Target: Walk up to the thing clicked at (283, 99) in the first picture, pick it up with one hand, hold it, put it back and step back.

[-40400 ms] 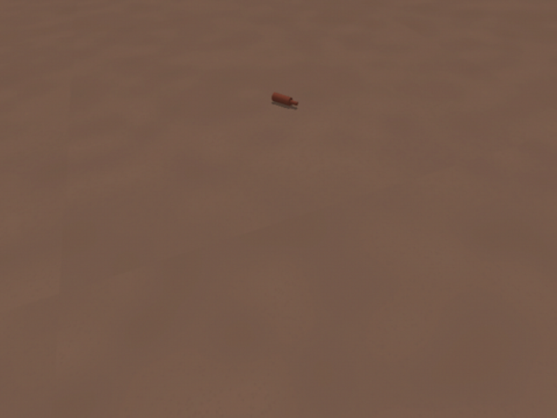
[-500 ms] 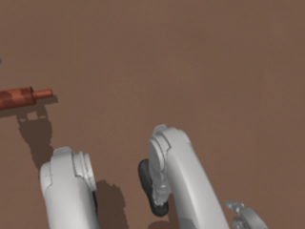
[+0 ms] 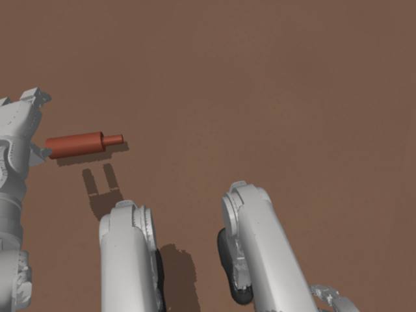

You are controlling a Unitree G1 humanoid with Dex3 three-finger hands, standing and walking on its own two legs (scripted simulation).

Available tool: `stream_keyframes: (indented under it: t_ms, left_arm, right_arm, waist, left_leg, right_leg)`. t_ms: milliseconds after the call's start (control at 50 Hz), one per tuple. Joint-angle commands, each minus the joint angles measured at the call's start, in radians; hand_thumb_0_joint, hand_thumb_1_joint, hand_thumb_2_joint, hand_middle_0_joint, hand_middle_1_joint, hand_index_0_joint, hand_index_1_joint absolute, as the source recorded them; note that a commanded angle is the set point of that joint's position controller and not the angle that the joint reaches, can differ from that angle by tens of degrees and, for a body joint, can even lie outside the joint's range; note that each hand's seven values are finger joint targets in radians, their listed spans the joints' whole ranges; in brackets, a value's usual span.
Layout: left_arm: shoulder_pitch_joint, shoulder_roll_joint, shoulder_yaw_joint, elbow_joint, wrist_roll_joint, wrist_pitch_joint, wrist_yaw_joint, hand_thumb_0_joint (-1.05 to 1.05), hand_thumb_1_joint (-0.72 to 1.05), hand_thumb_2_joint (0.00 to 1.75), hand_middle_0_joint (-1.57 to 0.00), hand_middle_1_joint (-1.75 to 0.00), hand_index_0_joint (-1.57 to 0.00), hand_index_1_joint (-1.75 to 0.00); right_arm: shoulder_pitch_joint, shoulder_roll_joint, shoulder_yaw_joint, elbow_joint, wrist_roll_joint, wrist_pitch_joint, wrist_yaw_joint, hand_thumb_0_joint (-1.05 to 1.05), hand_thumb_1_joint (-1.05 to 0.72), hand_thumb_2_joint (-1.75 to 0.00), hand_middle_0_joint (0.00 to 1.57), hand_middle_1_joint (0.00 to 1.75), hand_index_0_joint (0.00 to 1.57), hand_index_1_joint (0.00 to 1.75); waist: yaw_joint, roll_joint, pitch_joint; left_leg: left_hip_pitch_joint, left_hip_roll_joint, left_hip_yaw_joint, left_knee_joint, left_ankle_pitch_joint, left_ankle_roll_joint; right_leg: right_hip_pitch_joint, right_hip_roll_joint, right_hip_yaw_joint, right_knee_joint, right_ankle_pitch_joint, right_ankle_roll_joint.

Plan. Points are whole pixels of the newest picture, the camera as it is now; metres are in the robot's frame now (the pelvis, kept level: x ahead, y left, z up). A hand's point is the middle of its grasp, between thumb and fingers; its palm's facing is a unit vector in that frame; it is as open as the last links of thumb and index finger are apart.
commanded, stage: home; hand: left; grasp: from above
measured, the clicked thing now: (87, 143) +0.51 +0.28 -0.35
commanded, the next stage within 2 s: none
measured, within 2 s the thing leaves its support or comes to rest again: neither
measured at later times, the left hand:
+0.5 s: hand out of the picture +0.28 +0.24 +0.09, palm faces -0.06 -0.87 -0.49, open 7.4 cm
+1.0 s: hand out of the picture +0.22 +0.21 +0.28, palm faces +0.20 -0.96 -0.21, open 7.4 cm
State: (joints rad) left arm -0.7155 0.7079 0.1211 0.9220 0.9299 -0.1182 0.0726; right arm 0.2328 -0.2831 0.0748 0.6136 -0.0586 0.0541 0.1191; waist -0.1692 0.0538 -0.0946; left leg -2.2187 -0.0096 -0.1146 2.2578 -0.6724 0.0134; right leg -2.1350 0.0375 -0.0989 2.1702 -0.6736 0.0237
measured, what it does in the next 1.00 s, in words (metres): rises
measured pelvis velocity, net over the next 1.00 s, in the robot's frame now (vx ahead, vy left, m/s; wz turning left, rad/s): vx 0.08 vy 0.00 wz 0.15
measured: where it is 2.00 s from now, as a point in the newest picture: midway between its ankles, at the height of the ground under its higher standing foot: (197, 288)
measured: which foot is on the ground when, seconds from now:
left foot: down 0.00-1.00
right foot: down 0.00-1.00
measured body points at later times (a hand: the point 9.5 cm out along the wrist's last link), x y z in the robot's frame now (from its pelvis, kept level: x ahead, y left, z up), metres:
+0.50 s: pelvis +0.01 +0.00 +0.19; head +0.13 +0.04 +0.62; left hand +0.28 +0.29 +0.12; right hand +0.23 -0.22 +0.11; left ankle +0.08 +0.12 -0.34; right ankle +0.10 -0.12 -0.34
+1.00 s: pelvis +0.08 +0.00 +0.33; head +0.10 +0.01 +0.78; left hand +0.21 +0.26 +0.30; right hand +0.25 -0.22 +0.26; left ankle +0.08 +0.12 -0.34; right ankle +0.10 -0.12 -0.34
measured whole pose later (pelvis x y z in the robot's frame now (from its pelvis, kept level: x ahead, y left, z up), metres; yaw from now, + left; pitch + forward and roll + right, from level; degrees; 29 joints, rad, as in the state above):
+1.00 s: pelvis +0.08 +0.00 +0.33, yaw +8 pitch +12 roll -3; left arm 0.50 0.22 0.04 -0.12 -0.08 0.45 0.05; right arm 0.32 -0.22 0.05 0.51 0.03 -0.18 -0.18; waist -0.07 0.06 -0.19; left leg -0.77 0.00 -0.07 1.04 -0.49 0.00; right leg -0.70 0.03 -0.04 0.97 -0.48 0.00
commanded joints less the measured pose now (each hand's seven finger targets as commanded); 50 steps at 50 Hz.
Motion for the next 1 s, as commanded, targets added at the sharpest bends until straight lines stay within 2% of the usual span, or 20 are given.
stream_keyframes:
  t_ms: [0,20,60,80,100,140,220,320,340,360,400,420,480,500,540,580,640,780,860,980]
  left_arm:
    - [-0.069,0.212,0.080,-0.345,-0.188,0.051,0.025,0.00,0.71,0.85,-0.19,-0.31,-0.19,-0.31]
    - [-0.073,0.181,0.064,-0.387,-0.212,0.064,0.020,0.00,0.79,0.86,-0.19,-0.29,-0.19,-0.29]
    - [-0.027,0.138,0.045,-0.457,-0.262,0.095,0.003,0.00,0.89,0.90,-0.20,-0.30,-0.20,-0.30]
    - [0.010,0.113,0.025,-0.467,-0.288,0.112,-0.007,0.00,0.90,0.90,-0.20,-0.30,-0.20,-0.30]
    - [0.032,0.099,0.029,-0.513,-0.321,0.125,-0.011,0.00,0.90,0.90,-0.20,-0.30,-0.20,-0.30]
    - [0.110,0.022,-0.020,-0.557,-0.393,0.151,-0.029,0.00,0.90,0.90,-0.20,-0.30,-0.20,-0.30]
    - [0.227,-0.004,-0.015,-0.657,-0.501,0.195,-0.030,0.00,0.90,0.90,-0.20,-0.30,-0.20,-0.30]
    - [0.383,-0.077,-0.007,-0.755,-0.609,0.248,-0.002,0.00,0.90,0.90,-0.20,-0.30,-0.20,-0.30]
    - [0.414,-0.106,-0.015,-0.758,-0.629,0.258,0.002,0.00,0.90,0.90,-0.20,-0.30,-0.20,-0.30]
    - [0.454,-0.108,-0.002,-0.730,-0.649,0.273,0.009,0.00,0.90,0.90,-0.20,-0.30,-0.20,-0.30]
    - [0.489,-0.139,-0.008,-0.769,-0.695,0.287,0.016,0.00,0.90,0.90,-0.20,-0.30,-0.20,-0.30]
    - [0.516,-0.138,0.007,-0.789,-0.721,0.296,0.019,0.00,0.90,0.90,-0.20,-0.30,-0.20,-0.30]
    - [0.614,-0.189,-0.007,-0.835,-0.795,0.331,0.019,0.00,0.90,0.90,-0.20,-0.30,-0.20,-0.30]
    - [0.646,-0.190,0.004,-0.857,-0.819,0.344,0.020,0.00,0.90,0.90,-0.20,-0.30,-0.20,-0.30]
    - [0.710,-0.217,-0.001,-0.896,-0.854,0.373,0.020,0.00,0.90,0.90,-0.20,-0.30,-0.20,-0.30]
    - [0.749,-0.258,-0.016,-0.935,-0.886,0.398,0.020,0.00,0.90,0.90,-0.20,-0.30,-0.20,-0.30]
    - [0.843,-0.285,0.002,-0.982,-0.937,0.439,0.020,0.00,0.90,0.90,-0.20,-0.30,-0.20,-0.30]
    - [1.035,-0.355,-0.004,-1.103,-1.001,0.497,0.011,0.00,0.90,0.90,-0.20,-0.30,-0.20,-0.30]
    - [1.143,-0.376,-0.015,-1.192,-1.008,0.519,0.001,0.00,0.90,0.90,-0.20,-0.30,-0.20,-0.30]
    - [1.241,-0.395,-0.030,-1.232,-0.995,0.533,-0.024,0.00,0.90,0.90,-0.20,-0.30,-0.20,-0.30]
  right_arm:
    - [0.134,-0.205,-0.128,-0.054,0.037,-0.013,-0.039,0.00,-0.90,-0.90,0.20,0.30,0.20,0.30]
    - [0.125,-0.202,-0.132,-0.048,0.041,-0.014,-0.044,0.00,-0.90,-0.90,0.20,0.30,0.20,0.30]
    - [0.107,-0.198,-0.144,-0.053,0.049,-0.017,-0.057,0.00,-0.90,-0.90,0.20,0.30,0.20,0.30]
    - [0.101,-0.192,-0.146,-0.058,0.053,-0.021,-0.061,0.00,-0.90,-0.90,0.20,0.30,0.20,0.30]
    - [0.089,-0.199,-0.155,-0.061,0.059,-0.026,-0.067,0.00,-0.90,-0.90,0.20,0.30,0.20,0.30]
    - [0.057,-0.191,-0.154,-0.072,0.068,-0.043,-0.077,0.00,-0.90,-0.90,0.20,0.30,0.20,0.30]
    - [-0.003,-0.176,-0.148,-0.103,0.084,-0.084,-0.112,0.00,-0.90,-0.90,0.20,0.30,0.20,0.30]
    - [-0.059,-0.142,-0.130,-0.126,0.103,-0.129,-0.146,0.00,-0.90,-0.90,0.20,0.30,0.20,0.30]
    - [-0.061,-0.136,-0.126,-0.128,0.106,-0.136,-0.151,0.00,-0.90,-0.90,0.20,0.30,0.20,0.30]
    - [-0.071,-0.130,-0.121,-0.130,0.107,-0.143,-0.157,0.00,-0.90,-0.90,0.20,0.30,0.20,0.30]
    - [-0.080,-0.119,-0.114,-0.142,0.107,-0.158,-0.166,0.00,-0.90,-0.90,0.20,0.30,0.20,0.30]
    - [-0.086,-0.116,-0.112,-0.148,0.108,-0.164,-0.172,0.00,-0.90,-0.90,0.20,0.30,0.20,0.30]
    - [-0.085,-0.107,-0.111,-0.167,0.109,-0.183,-0.186,0.00,-0.90,-0.90,0.20,0.30,0.20,0.30]
    - [-0.085,-0.102,-0.107,-0.173,0.109,-0.187,-0.191,0.00,-0.90,-0.90,0.20,0.30,0.20,0.30]
    - [-0.073,-0.094,-0.100,-0.181,0.109,-0.195,-0.204,0.00,-0.90,-0.90,0.20,0.30,0.20,0.30]
    - [-0.061,-0.080,-0.090,-0.185,0.111,-0.205,-0.218,0.00,-0.90,-0.90,0.20,0.30,0.20,0.30]
    - [-0.039,-0.072,-0.080,-0.194,0.112,-0.220,-0.243,0.00,-0.90,-0.90,0.20,0.30,0.20,0.30]
    - [0.010,-0.053,-0.066,-0.222,0.101,-0.256,-0.296,0.00,-0.90,-0.90,0.20,0.30,0.20,0.30]
    - [0.021,-0.040,-0.066,-0.245,0.095,-0.277,-0.313,0.00,-0.90,-0.90,0.20,0.30,0.20,0.30]
    - [0.021,-0.042,-0.079,-0.264,0.083,-0.302,-0.322,0.00,-0.90,-0.90,0.20,0.30,0.20,0.30]
  waist:
    - [0.053,0.173,-0.795]
    - [0.041,0.158,-0.761]
    - [0.049,0.170,-0.737]
    - [0.057,0.160,-0.729]
    - [0.061,0.151,-0.718]
    - [0.054,0.140,-0.648]
    - [0.067,0.110,-0.584]
    - [0.084,0.113,-0.565]
    - [0.070,0.116,-0.547]
    - [0.080,0.083,-0.510]
    - [0.070,0.085,-0.466]
    - [0.079,0.088,-0.468]
    - [0.078,0.084,-0.459]
    - [0.091,0.085,-0.449]
    - [0.092,0.082,-0.428]
    - [0.074,0.070,-0.400]
    - [0.083,0.048,-0.372]
    - [0.096,0.043,-0.268]
    - [0.113,0.041,-0.218]
    - [0.113,-0.011,-0.161]
  left_leg:
    - [0.624,0.006,0.053,-0.380,0.207,0.028]
    - [0.636,0.008,0.040,-0.401,0.193,0.029]
    - [0.687,0.013,0.027,-0.453,0.160,0.027]
    - [0.711,0.020,0.027,-0.481,0.145,0.028]
    - [0.736,0.021,0.022,-0.509,0.120,0.025]
    - [0.763,0.028,0.010,-0.581,0.064,0.024]
    - [0.844,0.028,-0.007,-0.700,-0.032,0.023]
    - [0.988,0.023,0.005,-0.802,0.051,0.014]
    - [1.007,0.019,0.006,-0.822,0.070,0.013]
    - [1.009,0.018,0.008,-0.839,0.064,0.016]
    - [1.037,0.014,0.009,-0.889,0.051,0.017]
    - [1.068,0.014,0.006,-0.915,0.046,0.017]
    - [1.159,0.013,0.016,-0.985,0.097,0.014]
    - [1.185,0.013,0.011,-1.014,0.096,0.014]
    - [1.250,0.014,0.011,-1.068,0.114,0.011]
    - [1.293,0.015,0.011,-1.114,0.134,0.010]
    - [1.350,0.012,0.021,-1.165,0.186,0.011]
    - [1.507,0.013,0.027,-1.314,0.309,0.000]
    - [1.552,0.006,0.043,-1.362,0.364,0.001]
    - [1.597,0.004,0.050,-1.399,0.411,0.007]
  right_leg:
    - [0.486,0.025,-0.003,-0.333,0.239,-0.058]
    - [0.468,0.020,-0.002,-0.354,0.227,-0.060]
    - [0.484,0.017,0.002,-0.393,0.196,-0.062]
    - [0.514,0.020,0.006,-0.418,0.188,-0.057]
    - [0.530,0.014,0.007,-0.441,0.170,-0.059]
    - [0.552,0.012,0.008,-0.483,0.144,-0.054]
    - [0.640,0.010,0.019,-0.591,0.087,-0.047]
    - [0.772,0.007,0.041,-0.697,0.134,-0.052]
    - [0.798,0.004,0.044,-0.717,0.145,-0.052]
    - [0.821,0.006,0.048,-0.746,0.138,-0.051]
    - [0.868,0.004,0.058,-0.800,0.121,-0.051]
    - [0.901,0.002,0.064,-0.825,0.118,-0.051]
    - [0.994,0.000,0.066,-0.904,0.154,-0.050]
    - [1.027,0.001,0.067,-0.930,0.156,-0.049]
    - [1.085,0.001,0.068,-0.989,0.172,-0.047]
    - [1.142,0.000,0.069,-1.045,0.190,-0.045]
    - [1.235,0.000,0.069,-1.119,0.230,-0.044]
    - [1.398,0.002,0.053,-1.260,0.332,-0.041]
    - [1.470,0.003,0.048,-1.328,0.372,-0.039]
    - [1.511,0.006,0.038,-1.374,0.403,-0.036]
